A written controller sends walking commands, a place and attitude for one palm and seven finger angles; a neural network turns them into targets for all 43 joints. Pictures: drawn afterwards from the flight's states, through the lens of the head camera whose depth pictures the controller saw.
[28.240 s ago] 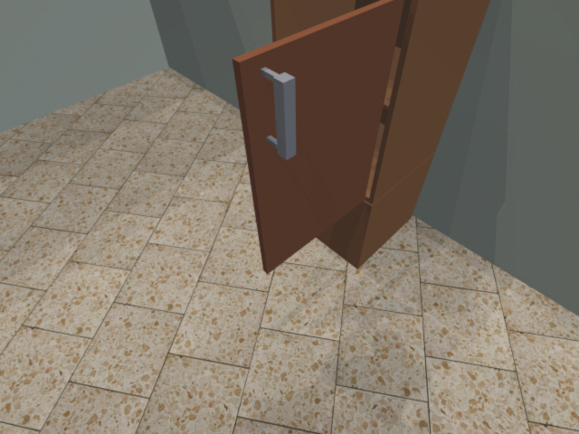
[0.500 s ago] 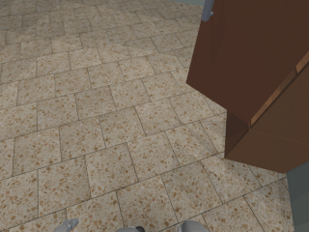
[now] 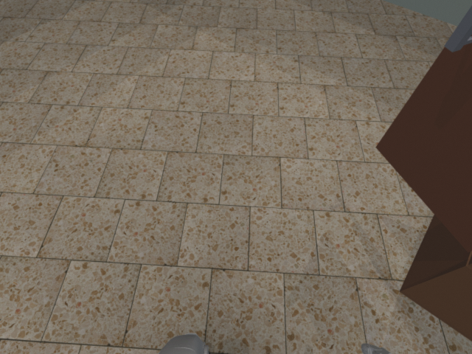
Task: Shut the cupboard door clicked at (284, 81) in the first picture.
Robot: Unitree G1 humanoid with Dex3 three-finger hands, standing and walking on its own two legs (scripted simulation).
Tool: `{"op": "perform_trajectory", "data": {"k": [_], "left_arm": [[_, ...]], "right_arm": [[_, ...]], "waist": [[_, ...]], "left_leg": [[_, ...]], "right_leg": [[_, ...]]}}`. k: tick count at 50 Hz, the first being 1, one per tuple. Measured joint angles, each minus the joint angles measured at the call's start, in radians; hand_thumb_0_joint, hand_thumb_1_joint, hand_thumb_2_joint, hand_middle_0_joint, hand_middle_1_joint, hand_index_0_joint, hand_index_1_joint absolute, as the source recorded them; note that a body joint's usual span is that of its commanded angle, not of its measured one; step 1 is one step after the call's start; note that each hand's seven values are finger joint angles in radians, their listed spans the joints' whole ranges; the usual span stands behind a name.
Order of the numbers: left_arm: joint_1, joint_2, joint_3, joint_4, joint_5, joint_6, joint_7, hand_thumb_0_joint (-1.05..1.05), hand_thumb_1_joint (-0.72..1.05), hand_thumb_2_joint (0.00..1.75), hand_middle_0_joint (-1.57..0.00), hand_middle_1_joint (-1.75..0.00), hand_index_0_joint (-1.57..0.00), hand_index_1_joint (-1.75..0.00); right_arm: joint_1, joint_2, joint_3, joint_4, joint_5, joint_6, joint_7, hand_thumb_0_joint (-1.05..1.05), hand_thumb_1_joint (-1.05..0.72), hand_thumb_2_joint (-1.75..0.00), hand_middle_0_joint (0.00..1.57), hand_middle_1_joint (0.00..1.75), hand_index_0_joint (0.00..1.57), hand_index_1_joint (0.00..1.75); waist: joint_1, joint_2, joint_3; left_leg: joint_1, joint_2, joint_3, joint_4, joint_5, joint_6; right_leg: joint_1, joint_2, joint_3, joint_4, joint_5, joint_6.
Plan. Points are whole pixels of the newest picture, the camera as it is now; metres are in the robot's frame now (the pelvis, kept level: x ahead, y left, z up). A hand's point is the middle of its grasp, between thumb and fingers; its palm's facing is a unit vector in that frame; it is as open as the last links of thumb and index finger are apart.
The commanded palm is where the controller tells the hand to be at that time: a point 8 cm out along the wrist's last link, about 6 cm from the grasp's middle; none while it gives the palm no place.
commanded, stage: walk to a spot facing it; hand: left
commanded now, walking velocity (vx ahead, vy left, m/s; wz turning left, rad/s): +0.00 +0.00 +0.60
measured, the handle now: out of the picture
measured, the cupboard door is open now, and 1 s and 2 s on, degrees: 62 62 62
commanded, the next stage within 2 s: turn to face it in 1.36 s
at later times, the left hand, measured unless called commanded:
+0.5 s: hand out of the picture +0.07 +0.19 -0.14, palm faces +0.27 -0.92 -0.29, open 7.3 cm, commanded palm none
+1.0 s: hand out of the picture +0.10 +0.26 -0.14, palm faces +0.52 -0.82 -0.24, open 7.4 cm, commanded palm none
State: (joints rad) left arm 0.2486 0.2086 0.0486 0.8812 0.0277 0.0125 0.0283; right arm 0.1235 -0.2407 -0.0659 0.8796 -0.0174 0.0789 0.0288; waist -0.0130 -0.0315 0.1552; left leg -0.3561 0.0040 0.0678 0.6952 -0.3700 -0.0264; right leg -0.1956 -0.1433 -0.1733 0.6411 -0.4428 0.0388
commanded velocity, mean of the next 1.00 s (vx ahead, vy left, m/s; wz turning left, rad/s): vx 0.16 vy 0.00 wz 0.59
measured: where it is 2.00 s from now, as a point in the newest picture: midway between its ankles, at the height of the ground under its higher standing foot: (202, 303)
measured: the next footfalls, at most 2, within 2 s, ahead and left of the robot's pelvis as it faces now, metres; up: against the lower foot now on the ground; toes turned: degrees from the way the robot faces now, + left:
left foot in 0.02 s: +0.05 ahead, +0.12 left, +0.00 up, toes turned +4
right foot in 0.34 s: +0.11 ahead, -0.14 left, +0.00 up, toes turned +8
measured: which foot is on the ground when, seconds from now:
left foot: up 0.00-0.00, down 0.02-0.34, up 0.36-0.66, down 0.68-1.00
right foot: down 0.00-0.02, up 0.04-0.32, down 0.34-0.68, up 0.70-1.00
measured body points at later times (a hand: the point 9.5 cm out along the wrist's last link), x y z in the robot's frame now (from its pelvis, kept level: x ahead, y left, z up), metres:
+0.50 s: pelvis +0.03 -0.03 +0.01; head +0.08 -0.04 +0.45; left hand +0.06 +0.24 -0.12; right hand +0.18 -0.26 -0.14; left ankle -0.04 +0.08 -0.64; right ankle +0.07 -0.14 -0.72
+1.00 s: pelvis +0.12 +0.02 +0.01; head +0.15 +0.04 +0.46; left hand +0.07 +0.30 -0.12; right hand +0.23 -0.19 -0.14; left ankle -0.01 +0.08 -0.72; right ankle +0.26 -0.06 -0.69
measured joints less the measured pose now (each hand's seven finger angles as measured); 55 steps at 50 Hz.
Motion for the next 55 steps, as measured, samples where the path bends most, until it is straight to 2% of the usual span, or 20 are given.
{"op": "perform_trajectory", "data": {"k": [1,3,5,7,12,17,20,22,24,28,31,34,35,37,39,41,45,50,53,55], "left_arm": [[0.014,0.004,0.002,0.001,-0.004,0.003,-0.002,0.0,0.9,0.89,-0.2,-0.3,-0.21,-0.3],[0.01,0.024,0.008,0.014,-0.008,0.023,-0.001,0.0,0.9,0.89,-0.2,-0.3,-0.21,-0.3],[0.0,0.038,0.015,0.028,-0.009,0.044,0.003,0.0,0.91,0.89,-0.2,-0.3,-0.2,-0.3],[-0.016,0.045,0.021,0.032,-0.01,0.054,0.0,0.0,0.91,0.89,-0.2,-0.3,-0.2,-0.3],[-0.06,0.043,0.023,-0.002,-0.01,0.045,-0.013,0.01,0.91,0.89,-0.2,-0.3,-0.2,-0.3],[-0.074,0.036,0.014,-0.052,-0.007,0.01,-0.018,0.0,0.91,0.89,-0.2,-0.3,-0.2,-0.3],[-0.077,0.015,0.002,-0.061,0.003,-0.01,-0.01,0.0,0.91,0.89,-0.2,-0.3,-0.2,-0.3],[-0.07,-0.002,-0.003,-0.061,0.003,-0.007,-0.003,0.0,0.91,0.89,-0.2,-0.3,-0.2,-0.3],[-0.061,-0.015,-0.007,-0.053,0.005,-0.001,0.002,0.0,0.91,0.89,-0.2,-0.3,-0.2,-0.3],[-0.049,-0.024,-0.008,-0.036,0.006,0.002,0.0,0.0,0.91,0.89,-0.2,-0.3,-0.2,-0.3],[-0.038,-0.02,-0.004,-0.024,0.008,-0.006,-0.011,0.0,0.9,0.89,-0.2,-0.3,-0.21,-0.3],[-0.005,-0.004,0.007,-0.01,0.001,-0.007,-0.024,0.0,0.9,0.89,-0.2,-0.3,-0.21,-0.3],[0.003,0.003,0.013,-0.001,-0.003,0.0,-0.029,0.0,0.9,0.89,-0.2,-0.3,-0.21,-0.3],[0.009,0.022,0.023,0.026,0.001,0.025,-0.032,0.0,0.9,0.89,-0.2,-0.3,-0.21,-0.3],[0.002,0.034,0.031,0.051,0.002,0.036,-0.037,0.0,0.91,0.89,-0.2,-0.3,-0.2,-0.3],[-0.01,0.041,0.033,0.058,0.001,0.031,-0.044,0.01,0.91,0.89,-0.2,-0.3,-0.2,-0.3],[-0.045,0.041,0.03,0.04,-0.002,0.015,-0.053,0.01,0.91,0.89,-0.2,-0.3,-0.2,-0.3],[-0.095,0.031,0.023,0.007,-0.006,-0.001,-0.06,0.01,0.91,0.9,-0.2,-0.3,-0.2,-0.3],[-0.11,0.026,0.019,-0.01,-0.006,-0.019,-0.062,0.0,0.91,0.9,-0.2,-0.3,-0.2,-0.3],[-0.117,0.019,0.014,-0.022,-0.001,-0.048,-0.057,0.0,0.91,0.89,-0.2,-0.3,-0.2,-0.3]], "right_arm": [[-0.004,-0.002,0.004,-0.008,-0.003,-0.01,0.002,0.0,-0.9,-0.9,0.2,0.3,0.2,0.3],[-0.022,0.01,0.007,-0.013,-0.004,-0.03,-0.003,0.0,-0.9,-0.9,0.2,0.3,0.2,0.3],[-0.023,0.021,0.014,-0.02,-0.005,-0.039,-0.014,0.0,-0.9,-0.9,0.2,0.3,0.2,0.3],[-0.017,0.027,0.018,-0.025,-0.008,-0.041,-0.025,0.0,-0.9,-0.9,0.2,0.3,0.2,0.3],[0.004,0.025,0.021,-0.014,-0.014,-0.032,-0.032,0.0,-0.9,-0.9,0.2,0.3,0.21,0.3],[0.032,0.016,0.007,-0.004,-0.01,-0.012,-0.027,0.0,-0.9,-0.9,0.2,0.3,0.21,0.3],[0.031,-0.002,-0.016,0.004,-0.005,0.001,-0.023,0.0,-0.9,-0.9,0.2,0.3,0.21,0.3],[0.028,-0.012,-0.025,0.01,-0.006,0.009,-0.019,0.0,-0.9,-0.9,0.2,0.3,0.21,0.3],[0.028,-0.014,-0.027,0.011,-0.006,0.012,-0.012,0.0,-0.9,-0.9,0.2,0.3,0.2,0.3],[0.04,0.002,-0.019,0.009,-0.003,0.012,-0.002,0.0,-0.9,-0.9,0.2,0.3,0.2,0.3],[0.05,0.017,-0.007,0.016,-0.002,0.004,0.004,0.0,-0.91,-0.9,0.2,0.3,0.2,0.3],[0.067,0.025,0.005,0.009,-0.003,-0.018,0.009,0.0,-0.9,-0.9,0.2,0.3,0.2,0.3],[0.069,0.027,0.006,0.006,-0.008,-0.03,0.008,0.0,-0.9,-0.9,0.2,0.3,0.2,0.3],[0.075,0.039,0.013,0.008,-0.015,-0.055,-0.001,0.0,-0.9,-0.9,0.2,0.3,0.2,0.3],[0.102,0.049,0.021,0.008,-0.016,-0.074,-0.013,0.0,-0.9,-0.9,0.2,0.3,0.2,0.3],[0.132,0.055,0.027,0.02,-0.015,-0.085,-0.024,0.0,-0.9,-0.9,0.2,0.3,0.21,0.3],[0.187,0.057,0.034,0.06,-0.011,-0.094,-0.032,0.0,-0.9,-0.9,0.2,0.3,0.21,0.3],[0.229,0.05,0.026,0.11,-0.014,-0.083,-0.027,0.0,-0.9,-0.9,0.2,0.3,0.21,0.3],[0.245,0.041,0.019,0.128,-0.012,-0.074,-0.026,0.0,-0.9,-0.9,0.2,0.3,0.21,0.3],[0.246,0.031,0.011,0.139,-0.001,-0.068,-0.025,0.0,-0.9,-0.9,0.2,0.3,0.21,0.3]], "waist": [[0.004,0.001,-0.006],[0.015,-0.02,0.003],[0.022,-0.026,-0.001],[0.021,-0.02,-0.009],[0.014,0.016,-0.03],[0.004,0.045,-0.062],[0.0,0.067,-0.055],[-0.005,0.072,-0.049],[-0.015,0.068,-0.046],[-0.026,0.036,-0.044],[-0.014,0.01,-0.046],[0.0,-0.011,-0.065],[0.001,-0.015,-0.069],[0.003,-0.028,-0.068],[-0.002,-0.03,-0.073],[-0.004,-0.023,-0.076],[-0.01,0.003,-0.08],[-0.024,0.031,-0.081],[-0.033,0.046,-0.083],[-0.032,0.057,-0.081]], "left_leg": [[0.026,0.003,0.001,-0.064,0.081,0.03],[0.011,-0.011,-0.007,-0.028,0.057,0.058],[0.017,-0.016,-0.023,-0.031,0.034,0.055],[0.034,-0.021,-0.046,-0.067,0.047,0.046],[0.063,-0.024,-0.112,-0.134,0.088,0.035],[0.038,-0.036,-0.176,-0.082,0.061,0.005],[-0.058,-0.058,-0.173,0.199,-0.121,0.006],[-0.116,-0.057,-0.14,0.4,-0.131,0.003],[-0.139,-0.04,-0.105,0.485,-0.11,-0.006],[-0.091,-0.002,-0.041,0.349,-0.111,-0.015],[-0.025,0.014,-0.003,0.175,-0.129,-0.004],[0.066,0.013,0.02,-0.057,-0.066,0.024],[0.058,0.008,0.013,-0.062,0.007,0.041],[0.053,-0.001,0.011,-0.024,0.006,0.061],[0.079,-0.01,-0.003,-0.057,-0.002,0.066],[0.119,-0.018,-0.021,-0.122,0.018,0.063],[0.198,-0.026,-0.065,-0.239,0.056,0.064],[0.264,-0.025,-0.113,-0.284,0.036,0.046],[0.276,-0.018,-0.141,-0.226,-0.032,0.026],[0.209,-0.022,-0.157,-0.032,-0.122,0.039]], "right_leg": [[-0.026,-0.006,-0.009,0.059,-0.017,0.006],[-0.109,-0.001,0.046,0.263,-0.106,0.018],[-0.183,0.025,0.094,0.412,-0.121,0.023],[-0.232,0.042,0.118,0.466,-0.078,0.029],[-0.256,0.068,0.146,0.329,-0.021,0.03],[-0.145,0.095,0.14,-0.005,0.122,0.018],[-0.142,0.083,0.105,0.016,0.12,-0.03],[-0.121,0.07,0.082,0.005,0.114,-0.04],[-0.097,0.056,0.058,-0.02,0.119,-0.039],[-0.061,0.019,0.003,-0.05,0.119,-0.029],[-0.045,-0.008,-0.042,-0.044,0.102,-0.015],[-0.057,-0.037,-0.076,0.022,0.053,0.007],[-0.084,-0.039,-0.062,0.093,-0.011,0.017],[-0.159,-0.014,0.02,0.281,-0.089,0.017],[-0.233,0.012,0.074,0.414,-0.045,0.014],[-0.288,0.025,0.104,0.465,0.027,0.018],[-0.342,0.035,0.132,0.385,0.115,0.029],[-0.318,0.047,0.134,0.136,0.175,0.035],[-0.243,0.075,0.113,-0.01,0.216,0.027],[-0.21,0.078,0.092,-0.037,0.225,-0.023]]}}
